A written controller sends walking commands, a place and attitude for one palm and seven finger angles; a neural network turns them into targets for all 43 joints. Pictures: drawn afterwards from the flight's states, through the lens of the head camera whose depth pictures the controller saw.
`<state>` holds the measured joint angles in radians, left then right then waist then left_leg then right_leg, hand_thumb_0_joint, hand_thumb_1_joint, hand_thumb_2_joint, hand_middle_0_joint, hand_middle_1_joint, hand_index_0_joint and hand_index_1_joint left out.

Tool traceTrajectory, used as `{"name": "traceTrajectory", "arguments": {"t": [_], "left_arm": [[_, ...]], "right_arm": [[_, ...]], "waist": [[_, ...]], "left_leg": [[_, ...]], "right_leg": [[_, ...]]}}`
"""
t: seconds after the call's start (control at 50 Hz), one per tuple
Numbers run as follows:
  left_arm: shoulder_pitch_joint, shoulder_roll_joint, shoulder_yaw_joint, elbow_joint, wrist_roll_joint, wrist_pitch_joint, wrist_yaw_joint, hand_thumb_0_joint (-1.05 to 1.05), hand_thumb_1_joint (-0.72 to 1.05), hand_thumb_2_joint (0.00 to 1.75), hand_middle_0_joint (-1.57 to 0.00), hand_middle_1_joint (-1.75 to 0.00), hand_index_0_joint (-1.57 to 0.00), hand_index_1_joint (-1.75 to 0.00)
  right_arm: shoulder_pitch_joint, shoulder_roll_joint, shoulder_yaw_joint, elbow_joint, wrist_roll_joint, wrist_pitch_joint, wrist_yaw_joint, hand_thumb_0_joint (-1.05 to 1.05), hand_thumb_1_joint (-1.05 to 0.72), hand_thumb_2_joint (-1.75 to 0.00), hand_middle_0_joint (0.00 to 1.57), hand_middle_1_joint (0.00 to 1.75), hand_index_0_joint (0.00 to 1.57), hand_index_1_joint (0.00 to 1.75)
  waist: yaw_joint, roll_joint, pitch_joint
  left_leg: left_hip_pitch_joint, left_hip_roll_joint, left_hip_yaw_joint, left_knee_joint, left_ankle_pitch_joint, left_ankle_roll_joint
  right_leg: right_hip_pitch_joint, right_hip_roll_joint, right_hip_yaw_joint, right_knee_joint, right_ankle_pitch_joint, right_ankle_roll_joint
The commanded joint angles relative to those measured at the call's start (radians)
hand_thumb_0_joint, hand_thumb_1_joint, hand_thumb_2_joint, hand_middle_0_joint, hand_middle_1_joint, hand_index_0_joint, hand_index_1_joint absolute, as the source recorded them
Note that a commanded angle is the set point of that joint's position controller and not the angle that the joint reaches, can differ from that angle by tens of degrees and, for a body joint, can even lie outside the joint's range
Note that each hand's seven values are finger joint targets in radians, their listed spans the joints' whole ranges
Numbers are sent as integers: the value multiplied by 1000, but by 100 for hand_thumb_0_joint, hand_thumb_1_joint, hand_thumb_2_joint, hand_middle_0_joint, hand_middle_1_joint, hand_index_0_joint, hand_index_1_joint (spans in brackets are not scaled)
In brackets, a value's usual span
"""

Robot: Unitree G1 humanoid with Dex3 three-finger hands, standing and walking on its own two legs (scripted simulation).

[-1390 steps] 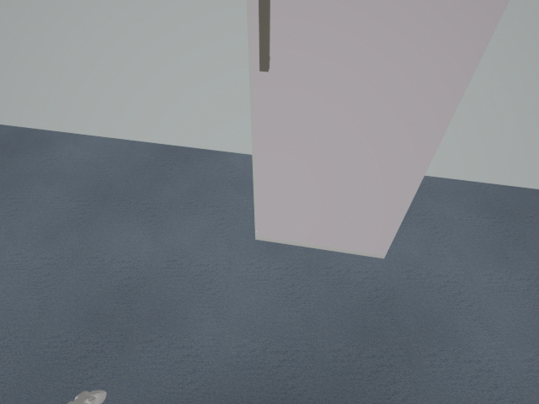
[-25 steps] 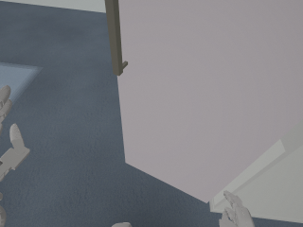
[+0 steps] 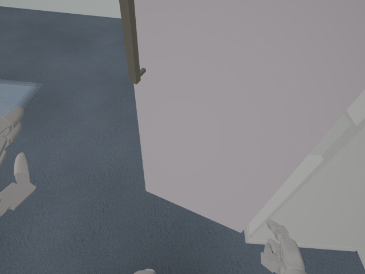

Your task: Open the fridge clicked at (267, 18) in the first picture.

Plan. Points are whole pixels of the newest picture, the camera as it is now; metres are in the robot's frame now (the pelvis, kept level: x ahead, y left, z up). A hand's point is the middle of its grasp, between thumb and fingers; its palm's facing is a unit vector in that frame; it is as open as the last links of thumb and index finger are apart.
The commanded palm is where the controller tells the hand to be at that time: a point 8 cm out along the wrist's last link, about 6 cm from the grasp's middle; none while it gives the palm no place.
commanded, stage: step back with the hand held close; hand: left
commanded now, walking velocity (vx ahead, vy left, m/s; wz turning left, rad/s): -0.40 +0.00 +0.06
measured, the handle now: (133, 11) +0.59 +0.18 +0.28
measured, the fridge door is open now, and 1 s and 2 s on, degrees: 70 70 70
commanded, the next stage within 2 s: stop stepping back and stand still in 0.16 s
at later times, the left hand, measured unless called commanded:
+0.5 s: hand out of the picture +0.09 +0.30 +0.17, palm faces +0.48 -0.78 -0.40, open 7.4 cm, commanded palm +0.04 +0.32 +0.18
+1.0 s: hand out of the picture +0.07 +0.30 +0.15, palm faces +0.47 -0.78 -0.40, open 7.4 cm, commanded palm +0.01 +0.33 +0.18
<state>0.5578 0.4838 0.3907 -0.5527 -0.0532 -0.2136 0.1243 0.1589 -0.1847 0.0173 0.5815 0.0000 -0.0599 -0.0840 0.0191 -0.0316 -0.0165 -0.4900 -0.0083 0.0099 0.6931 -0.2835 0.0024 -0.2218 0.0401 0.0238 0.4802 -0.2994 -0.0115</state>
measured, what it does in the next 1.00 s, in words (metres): walks backwards: left foot, then right foot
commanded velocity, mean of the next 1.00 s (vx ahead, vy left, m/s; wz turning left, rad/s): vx -0.02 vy -0.01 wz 0.01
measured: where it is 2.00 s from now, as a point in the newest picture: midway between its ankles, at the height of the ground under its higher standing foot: outside the picture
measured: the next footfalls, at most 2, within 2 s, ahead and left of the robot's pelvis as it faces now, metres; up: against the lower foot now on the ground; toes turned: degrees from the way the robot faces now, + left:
left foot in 0.08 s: +0.06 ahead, +0.11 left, +0.00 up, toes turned +0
right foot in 0.38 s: -0.10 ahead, -0.09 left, +0.00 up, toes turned +2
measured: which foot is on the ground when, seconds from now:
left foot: up 0.00-0.06, down 0.08-0.38, up 0.40-0.52, down 0.54-1.00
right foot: down 0.00-0.12, up 0.14-0.36, down 0.38-1.00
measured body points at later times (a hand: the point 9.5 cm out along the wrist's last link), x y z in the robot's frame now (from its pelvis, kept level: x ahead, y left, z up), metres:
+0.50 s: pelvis -0.09 +0.02 +0.00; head -0.11 +0.04 +0.45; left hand +0.05 +0.33 +0.19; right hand +0.07 -0.21 -0.08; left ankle -0.07 +0.12 -0.72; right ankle -0.13 -0.11 -0.73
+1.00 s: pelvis -0.12 +0.03 +0.00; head -0.13 +0.04 +0.45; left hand +0.03 +0.34 +0.18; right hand +0.04 -0.20 -0.08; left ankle -0.09 +0.13 -0.73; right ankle -0.14 -0.09 -0.73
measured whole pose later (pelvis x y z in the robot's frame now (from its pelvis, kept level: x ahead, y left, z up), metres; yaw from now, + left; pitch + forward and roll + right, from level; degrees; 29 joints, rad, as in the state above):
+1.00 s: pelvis -0.12 +0.03 +0.00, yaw +3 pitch +0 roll -1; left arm 0.50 0.38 0.37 -0.39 -0.03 -0.20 0.13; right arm 0.26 -0.20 0.03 0.67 -0.01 -0.12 -0.08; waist 0.02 -0.01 -0.04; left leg -0.28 -0.01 0.00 0.49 -0.21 0.03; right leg -0.16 0.02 -0.02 0.43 -0.28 -0.01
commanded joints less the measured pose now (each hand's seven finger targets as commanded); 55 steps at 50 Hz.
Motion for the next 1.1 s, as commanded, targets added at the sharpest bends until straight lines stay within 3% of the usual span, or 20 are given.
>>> {"name": "traceTrajectory", "arguments": {"t": [0.0,0.04,0.08,0.12,0.2,0.24,0.3,0.32,0.34,0.36,0.38,0.42,0.48,0.54,0.6,0.72,0.8,1.02,1.04,1.08], "left_arm": [[-125,180,160,-138,21,-51,50,0,90,90,-20,-30,-20,-30],[-152,171,140,-155,23,-58,47,0,90,90,-20,-30,-20,-30],[-96,168,144,-133,15,-71,33,0,90,90,-20,-30,-20,-30],[-74,143,142,-204,4,-61,17,0,90,90,-20,-30,-20,-30],[60,127,149,-239,-12,-46,21,0,90,90,-20,-30,-20,-30],[37,132,151,-239,-15,-40,20,0,90,90,-20,-30,-20,-30],[37,151,169,-190,-15,-30,20,0,90,90,-20,-30,-20,-30],[19,166,173,-176,-12,-28,19,0,90,90,-20,-30,-20,-30],[-8,187,184,-155,-16,-29,22,0,90,90,-20,-30,-20,-30],[-56,192,187,-142,-26,-26,32,0,90,90,-20,-30,-20,-30],[-122,175,154,-150,-20,-13,36,0,90,90,-20,-30,-20,-30],[-180,87,77,-69,-1,16,42,0,90,90,-20,-30,-20,-30],[-273,100,69,-58,30,7,56,0,90,90,-20,-30,-20,-30],[-225,107,80,-123,36,-28,52,0,90,90,-20,-30,-20,-30],[-178,122,114,-178,33,-55,37,0,90,90,-20,-30,-20,-30],[-64,110,143,-99,27,-68,27,0,90,90,-20,-30,-20,-30],[-56,81,114,-38,11,-57,20,0,90,90,-20,-30,-20,-30],[-163,100,105,-92,31,-70,30,0,90,90,-20,-30,-20,-30],[-137,-70,-279,711,85,103,-108,0,90,90,-20,-30,-20,-30],[-180,-90,-273,740,80,196,-123,0,90,90,-20,-30,-20,-30]], "right_arm": [[-66,-111,-24,-123,-15,-26,-25,0,-90,-90,20,30,20,30],[-56,-157,-41,-135,-1,-31,-40,0,-90,-90,20,30,20,30],[-62,-167,-57,-150,9,-57,-30,0,-90,-90,20,30,20,30],[-53,-160,-61,-149,-24,-78,-12,0,-90,-90,20,30,20,30],[-30,-160,-65,-137,-9,-110,10,0,-90,-90,20,30,20,30],[-49,-163,-62,-131,-12,-115,7,0,-90,-90,20,30,20,30],[-29,-162,-58,-133,-15,-107,-8,0,-90,-90,20,30,20,30],[-25,-161,-59,-132,-16,-98,-9,0,-90,-90,20,30,20,30],[-18,-148,-60,-121,-18,-89,-9,0,-90,-90,20,30,20,30],[-11,-148,-55,-97,-28,-86,-10,0,-90,-90,20,30,20,30],[-22,-148,-57,-84,-22,-94,-11,0,-90,-90,20,30,20,30],[0,-154,-59,-71,1,-94,-14,0,-90,-90,20,30,20,30],[-30,-152,-45,-66,0,-106,-29,0,-90,-90,20,30,20,30],[-37,-176,-57,-97,10,-121,-27,0,-90,-90,20,30,20,30],[-27,-150,-39,-90,-16,-131,-23,0,-90,-90,20,30,20,30],[-13,-153,-46,-105,-18,-133,-6,0,-90,-90,20,30,20,30],[-13,-142,-49,-98,-8,-119,2,0,-90,-90,20,30,20,30],[-35,-143,-41,-89,-9,-129,-14,0,-90,-90,20,30,20,30],[-67,-347,-104,139,5,-138,75,0,-90,-90,20,30,20,30],[12,-267,-99,108,4,-46,78,0,-90,-90,20,30,20,30]], "waist": [[-21,-5,2],[-9,119,-90],[15,234,-179],[21,306,-220],[17,212,-223],[13,259,-178],[3,214,-127],[-5,141,-94],[-13,-13,-86],[-11,-100,-84],[-6,-154,-110],[-27,-141,-22],[-30,-8,5],[0,124,-32],[-12,291,-30],[-12,180,-60],[-22,3,-44],[-5,111,-58],[-45,96,16],[-27,19,-104]], "left_leg": [[73,39,-60,-102,39,-8],[190,120,-113,-337,588,32],[296,230,-215,-332,780,101],[244,293,-318,-423,579,120],[302,254,-283,-420,459,145],[188,233,-247,-503,170,126],[98,121,-171,-498,-197,51],[117,59,-102,-406,-207,11],[244,1,-29,-182,-114,-20],[326,-12,-21,26,-22,-29],[294,-24,-43,149,-52,-29],[154,24,-72,163,-75,-7],[231,36,-18,-208,11,22],[265,124,-128,-306,176,62],[193,187,-300,-477,59,58],[111,124,-169,-431,-108,44],[193,64,-84,-270,-33,27],[233,90,-130,-339,105,44],[164,111,-140,-143,420,50],[237,123,-119,-113,466,38]], "right_leg": [[-27,-285,146,-39,708,-97],[33,-104,40,85,608,17],[-14,-17,25,206,135,40],[1,20,20,334,-190,23],[-30,18,-6,198,-115,31],[49,29,-35,144,-120,27],[184,15,-68,-157,-60,2],[121,-36,-24,-239,-106,-26],[-78,-170,107,-342,-225,-79],[-232,-307,208,-379,-216,-147],[-255,-363,282,-366,-243,-190],[-165,-341,216,-263,-89,-172],[-95,-249,100,-146,60,-79],[-32,-93,36,-49,133,2],[16,-19,-49,86,-5,22],[154,-46,-25,-78,23,-8],[10,-128,95,-183,-35,-46],[57,-75,28,-102,121,-5],[-42,-161,-23,48,336,-20],[-45,-156,4,48,260,-27]]}}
